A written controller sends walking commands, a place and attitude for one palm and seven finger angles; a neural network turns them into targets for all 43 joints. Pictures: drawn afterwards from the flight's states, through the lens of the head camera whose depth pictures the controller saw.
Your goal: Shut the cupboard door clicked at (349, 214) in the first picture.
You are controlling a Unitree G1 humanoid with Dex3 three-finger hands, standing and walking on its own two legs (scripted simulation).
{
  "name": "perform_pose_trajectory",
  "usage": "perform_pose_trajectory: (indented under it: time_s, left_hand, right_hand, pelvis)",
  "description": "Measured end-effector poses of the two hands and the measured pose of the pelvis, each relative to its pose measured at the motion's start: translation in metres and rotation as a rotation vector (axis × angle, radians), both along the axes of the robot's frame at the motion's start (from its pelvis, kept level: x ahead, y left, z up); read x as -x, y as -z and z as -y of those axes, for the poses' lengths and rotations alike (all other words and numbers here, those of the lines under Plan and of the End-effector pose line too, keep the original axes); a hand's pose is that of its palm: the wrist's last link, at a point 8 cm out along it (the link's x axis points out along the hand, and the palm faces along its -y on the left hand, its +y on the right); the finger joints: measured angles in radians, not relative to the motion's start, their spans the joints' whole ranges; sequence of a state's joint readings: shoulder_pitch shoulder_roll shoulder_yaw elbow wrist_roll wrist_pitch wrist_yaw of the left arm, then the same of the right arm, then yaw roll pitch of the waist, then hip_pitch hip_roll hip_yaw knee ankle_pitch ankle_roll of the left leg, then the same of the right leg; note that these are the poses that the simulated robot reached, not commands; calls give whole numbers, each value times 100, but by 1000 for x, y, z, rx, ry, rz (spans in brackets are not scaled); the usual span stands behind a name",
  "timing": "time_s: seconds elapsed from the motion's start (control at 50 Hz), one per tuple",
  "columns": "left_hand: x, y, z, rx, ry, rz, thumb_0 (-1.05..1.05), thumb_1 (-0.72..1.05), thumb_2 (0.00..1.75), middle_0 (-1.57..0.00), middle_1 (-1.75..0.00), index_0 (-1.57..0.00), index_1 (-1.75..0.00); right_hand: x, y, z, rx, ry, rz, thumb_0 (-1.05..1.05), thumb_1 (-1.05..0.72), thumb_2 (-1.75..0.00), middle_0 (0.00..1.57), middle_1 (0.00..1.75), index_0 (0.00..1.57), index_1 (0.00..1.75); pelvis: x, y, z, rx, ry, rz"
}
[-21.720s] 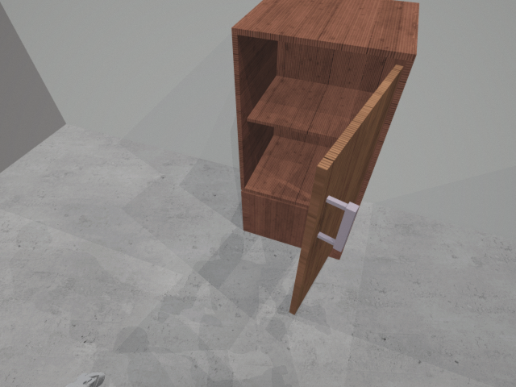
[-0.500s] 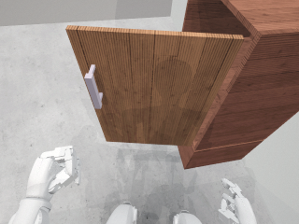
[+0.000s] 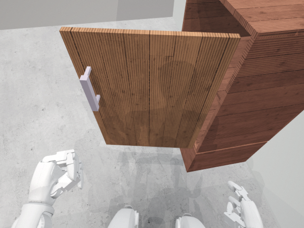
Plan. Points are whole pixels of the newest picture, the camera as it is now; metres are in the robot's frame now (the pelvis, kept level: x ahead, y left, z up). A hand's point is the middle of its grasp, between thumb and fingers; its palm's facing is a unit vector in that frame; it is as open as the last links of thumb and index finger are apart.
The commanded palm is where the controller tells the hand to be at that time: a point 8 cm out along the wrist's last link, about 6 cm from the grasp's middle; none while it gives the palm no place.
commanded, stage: bring the fist close to the handle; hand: left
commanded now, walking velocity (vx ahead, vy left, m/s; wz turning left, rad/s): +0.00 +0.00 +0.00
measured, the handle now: (92, 89) +0.48 +0.22 +0.06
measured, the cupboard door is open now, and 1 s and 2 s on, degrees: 77 77 70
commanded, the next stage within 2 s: push the door shut along its arc in 1.34 s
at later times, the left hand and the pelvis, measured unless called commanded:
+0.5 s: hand (87, 138) +0.32 +0.19 +0.06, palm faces +0.00 -1.00 -0.02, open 3.1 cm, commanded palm +0.30 +0.24 +0.06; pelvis +0.00 +0.01 +0.01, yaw -1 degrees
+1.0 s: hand (100, 113) +0.39 +0.17 +0.06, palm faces +0.01 -1.00 -0.03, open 3.1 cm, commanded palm +0.36 +0.23 +0.06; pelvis +0.00 +0.01 +0.01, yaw -1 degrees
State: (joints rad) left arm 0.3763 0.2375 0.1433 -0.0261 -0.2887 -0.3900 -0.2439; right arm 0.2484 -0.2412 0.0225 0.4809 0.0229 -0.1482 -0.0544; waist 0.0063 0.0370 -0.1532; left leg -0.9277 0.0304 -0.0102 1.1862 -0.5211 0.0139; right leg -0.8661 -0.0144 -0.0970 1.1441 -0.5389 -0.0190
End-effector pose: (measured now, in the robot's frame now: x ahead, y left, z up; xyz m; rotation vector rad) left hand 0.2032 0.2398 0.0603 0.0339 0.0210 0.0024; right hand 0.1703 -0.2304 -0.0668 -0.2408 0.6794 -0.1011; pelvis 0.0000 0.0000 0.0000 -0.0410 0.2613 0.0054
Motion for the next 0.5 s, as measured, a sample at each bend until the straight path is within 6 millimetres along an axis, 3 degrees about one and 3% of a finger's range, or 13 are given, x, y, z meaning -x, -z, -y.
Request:
perform_pose_trajectory:
  time_s: [0.18, 0.5]
  left_hand:
    - [-36, 2, -2, 6, 15, 30, 2, 90, 90, -131, -150, -130, -150]
    - [-92, 0, -3, 16, 8, 27, 2, 90, 90, -130, -150, -130, -150]
  right_hand:
    - [2, 7, 3, 9, -1, -20, 1, -90, -90, 21, 30, 21, 30]
    - [33, 10, 12, 20, 61, -134, 1, -90, -90, 20, 30, 21, 30]
  pelvis:
    - [3, 3, 1, 5, -4, -6]
    - [-2, -7, -5, -8, 15, -13]
